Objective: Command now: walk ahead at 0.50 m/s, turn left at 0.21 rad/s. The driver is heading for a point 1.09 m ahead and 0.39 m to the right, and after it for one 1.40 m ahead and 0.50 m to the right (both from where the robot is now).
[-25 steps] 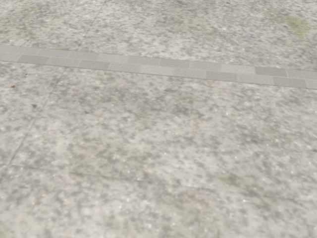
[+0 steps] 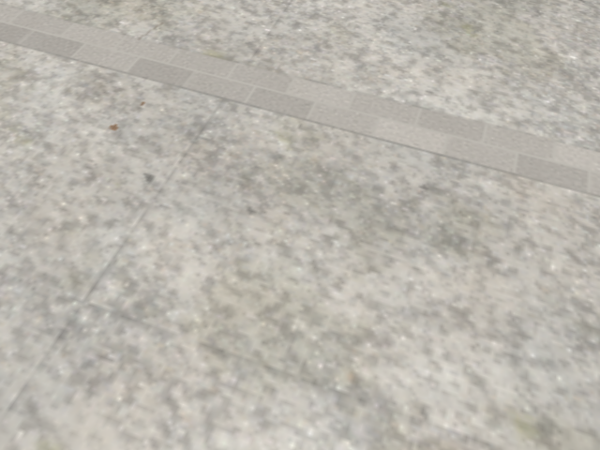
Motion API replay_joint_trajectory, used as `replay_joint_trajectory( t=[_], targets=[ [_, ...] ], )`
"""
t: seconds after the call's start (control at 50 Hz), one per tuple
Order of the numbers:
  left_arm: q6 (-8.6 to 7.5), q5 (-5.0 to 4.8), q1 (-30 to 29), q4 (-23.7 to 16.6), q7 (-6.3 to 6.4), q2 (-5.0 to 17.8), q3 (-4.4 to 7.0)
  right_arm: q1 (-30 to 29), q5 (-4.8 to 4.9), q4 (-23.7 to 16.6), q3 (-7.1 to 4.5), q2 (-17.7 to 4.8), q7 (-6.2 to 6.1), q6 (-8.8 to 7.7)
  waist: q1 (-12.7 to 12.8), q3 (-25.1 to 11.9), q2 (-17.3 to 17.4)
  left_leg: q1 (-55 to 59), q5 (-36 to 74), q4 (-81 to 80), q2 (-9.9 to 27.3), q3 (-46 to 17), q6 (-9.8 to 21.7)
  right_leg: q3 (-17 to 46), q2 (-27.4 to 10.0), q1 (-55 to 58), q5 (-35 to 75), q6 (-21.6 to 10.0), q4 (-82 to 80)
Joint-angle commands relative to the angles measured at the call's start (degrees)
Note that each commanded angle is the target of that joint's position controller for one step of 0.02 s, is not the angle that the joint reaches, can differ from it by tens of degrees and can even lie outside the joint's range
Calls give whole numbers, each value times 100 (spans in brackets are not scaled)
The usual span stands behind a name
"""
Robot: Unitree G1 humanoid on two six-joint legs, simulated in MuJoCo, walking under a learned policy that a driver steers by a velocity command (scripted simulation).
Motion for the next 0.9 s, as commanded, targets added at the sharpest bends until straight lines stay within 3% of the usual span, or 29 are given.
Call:
replay_joint_trajectory(
  t=[0.02,0.06,0.1,0.2,0.24,0.28,0.3,0.32,0.34,0.36,0.38,0.4,0.42,0.44,0.48,0.52,0.58,0.68,0.72,0.74,0.76,0.78,0.8,0.82,0.84,0.86,0.88,0.9],
  targets=[
    [61,101,-11,-401,2,193,12,-265,19,-435,-156,-785,-99,-195,279,-392,396,452,1690,-1326,1448,-1264,1097,162,-193,-413,638,34,-842],
    [52,120,-327,-461,-43,98,-51,-129,35,-409,-167,-833,-153,-189,162,-299,435,388,1727,-1374,1285,-920,973,85,-84,-212,1380,56,-1790],
    [46,51,-665,-487,-87,78,-85,31,50,-358,-183,-891,-161,-200,9,-188,533,457,1513,-1401,1227,-755,893,-1,87,38,1890,54,-2634],
    [20,-28,-1280,-647,-247,236,-77,406,115,-198,-242,-981,-120,-171,-274,71,609,1224,938,-1063,1582,-992,784,-33,309,55,1632,-155,-3579],
    [-14,-17,-1108,-627,-306,361,-35,292,95,-197,-271,-1054,-142,-137,-117,56,741,1474,1358,-783,1680,-985,649,-149,429,316,1240,-352,-3789],
    [-12,59,-74,-268,-307,617,114,115,109,-228,-245,-942,-169,-114,359,-470,680,1494,3029,369,1296,-522,361,-489,816,1704,1187,-635,-3994],
    [-13,82,917,-25,-293,925,237,82,34,-300,-179,-758,-196,-122,712,-1066,295,777,2728,1839,964,-134,107,178,360,3104,1666,-910,-3794],
    [9,103,1467,19,-286,1447,352,646,-36,-476,-60,-364,-178,-228,539,-1740,-1214,-1493,462,4159,90,96,-419,2871,-924,5167,939,-1920,-4367],
    [58,9,1626,-7,-302,1183,262,595,-21,-492,-41,-490,-112,-387,609,-2144,-1673,-2524,-1826,5021,-123,-619,-438,4591,-1194,5766,-29,-2193,-5345],
    [82,-4,1195,-142,-269,905,191,129,143,-590,-110,-795,-64,-464,654,-1470,-1125,-3178,-1514,5478,246,-761,-359,3922,-1098,5379,-528,-1941,-5334],
    [111,53,852,-290,-240,756,152,-359,150,-707,-79,-791,-82,-500,627,-1017,-494,-3160,-1012,5346,495,-660,-278,3221,-883,4590,-242,-1777,-5343],
    [126,92,551,-345,-238,658,119,-581,35,-782,-91,-750,-129,-502,432,-661,-71,-2881,-650,4873,701,-616,-258,2710,-700,3706,290,-1673,-5426],
    [106,119,411,-386,-240,501,63,-609,-49,-832,-138,-770,-177,-461,237,-517,-38,-2454,-457,4442,853,-638,-266,2373,-503,3102,733,-1593,-5558],
    [96,112,382,-389,-238,419,38,-559,-60,-884,-146,-726,-198,-410,104,-485,-164,-2176,-390,4167,877,-624,-302,2204,-366,2782,943,-1580,-5664],
    [60,49,470,-393,-194,485,65,-563,-64,-956,-135,-638,-237,-326,12,-441,-262,-2065,-283,3601,851,-541,-418,1867,-212,2534,1447,-1588,-5753],
    [57,4,633,-386,-119,674,132,-919,-85,-1096,-87,-524,-248,-302,63,-371,-190,-2023,209,2794,773,-482,-553,1588,-99,2401,1861,-1532,-5770],
    [115,-61,899,-375,-59,746,178,-1498,-35,-1231,-2,-352,-177,-316,277,-286,-290,-1631,1062,1555,554,-457,-646,1356,105,2271,1725,-1380,-5703],
    [256,-101,1376,-381,-36,727,211,-2188,82,-1470,-17,-489,-28,-435,576,-184,-372,-1279,1057,489,257,-485,-642,1882,-19,2671,1251,-1358,-5193],
    [309,-97,1338,-460,-11,763,245,-2045,100,-1487,-73,-610,18,-512,437,-249,-470,-851,729,122,168,-494,-547,2208,-45,2795,1119,-1271,-4867],
    [325,-103,1235,-526,-2,737,247,-1744,99,-1419,-115,-660,22,-545,236,-335,-513,-374,736,-134,133,-437,-452,2257,61,2748,1162,-1172,-4618],
    [308,-82,1110,-628,-8,614,218,-1215,55,-1308,-199,-819,-5,-567,-36,-608,-521,508,736,-180,280,-504,-274,2157,298,2479,1445,-998,-4098],
    [257,-20,872,-808,-39,324,127,-273,-47,-1206,-308,-1149,-57,-578,-500,-1264,-120,1925,711,15,1133,-1219,112,1712,616,1752,1156,-751,-2716],
    [176,-84,1526,-965,-32,14,27,411,-129,-1070,-417,-1632,-92,-517,-364,-2013,1555,3869,355,-197,2502,-3394,1049,898,1342,-127,-867,-361,-882],
    [145,-144,1577,-940,-38,432,71,535,-22,-1018,-358,-1302,-87,-471,-401,-1977,1870,3927,-663,-544,2860,-4517,1311,895,1006,-1058,-1715,-248,126],
    [180,-144,1217,-952,-44,743,166,293,-7,-1103,-249,-909,-120,-424,-478,-1284,1195,3361,-899,-624,2620,-3799,1091,908,753,-1359,-1199,-189,572],
    [229,-89,832,-1025,-52,717,172,37,-42,-1131,-186,-760,-137,-363,-410,-815,750,2645,-558,-715,2351,-3027,881,709,551,-1262,-716,-159,621],
    [258,-31,600,-1132,-71,641,178,-200,-66,-1095,-138,-646,-120,-326,-274,-443,620,1970,-157,-903,2108,-2517,776,666,420,-1122,-403,-155,421],
    [298,-33,574,-1186,-97,562,191,-360,-89,-1072,-96,-558,-105,-322,-109,-230,720,1467,173,-1080,1932,-2089,681,677,288,-876,-240,-151,240]
  ],
)
Keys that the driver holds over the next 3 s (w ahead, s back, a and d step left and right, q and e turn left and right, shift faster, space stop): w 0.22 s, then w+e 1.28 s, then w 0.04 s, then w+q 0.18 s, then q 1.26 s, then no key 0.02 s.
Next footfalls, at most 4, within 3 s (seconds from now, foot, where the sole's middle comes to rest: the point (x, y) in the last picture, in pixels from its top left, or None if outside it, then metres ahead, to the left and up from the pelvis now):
0.30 right None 0.33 -0.15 -0.78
0.78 left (288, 389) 0.60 0.03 -0.78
1.26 right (439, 337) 0.73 -0.34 -0.78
1.78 left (430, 224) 1.08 -0.38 -0.78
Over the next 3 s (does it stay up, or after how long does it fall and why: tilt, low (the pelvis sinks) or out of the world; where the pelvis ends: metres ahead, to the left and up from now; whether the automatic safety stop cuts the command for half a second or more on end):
stays up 1.02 -0.40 0.00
